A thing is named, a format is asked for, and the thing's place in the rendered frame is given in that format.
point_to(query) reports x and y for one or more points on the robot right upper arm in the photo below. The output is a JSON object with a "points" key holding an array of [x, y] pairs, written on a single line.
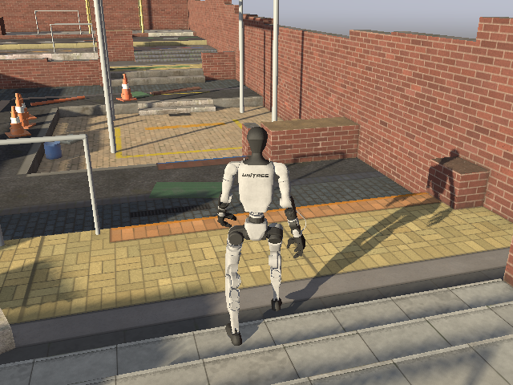
{"points": [[284, 184]]}

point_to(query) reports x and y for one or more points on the robot left forearm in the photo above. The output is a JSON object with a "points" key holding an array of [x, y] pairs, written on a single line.
{"points": [[222, 207]]}

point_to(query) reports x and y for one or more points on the robot right thigh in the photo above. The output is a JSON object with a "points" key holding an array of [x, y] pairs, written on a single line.
{"points": [[275, 236]]}

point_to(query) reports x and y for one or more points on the humanoid robot torso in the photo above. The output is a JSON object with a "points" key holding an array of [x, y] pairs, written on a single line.
{"points": [[256, 189]]}

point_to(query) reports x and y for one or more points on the left robot hand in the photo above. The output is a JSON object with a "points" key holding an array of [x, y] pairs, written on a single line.
{"points": [[224, 223]]}

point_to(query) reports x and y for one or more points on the robot left upper arm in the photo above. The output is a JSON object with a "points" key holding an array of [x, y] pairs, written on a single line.
{"points": [[228, 181]]}

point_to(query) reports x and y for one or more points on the right robot hand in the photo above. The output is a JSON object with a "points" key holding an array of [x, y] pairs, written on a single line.
{"points": [[300, 245]]}

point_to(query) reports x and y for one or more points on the robot right forearm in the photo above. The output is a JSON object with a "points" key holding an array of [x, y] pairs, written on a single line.
{"points": [[293, 220]]}

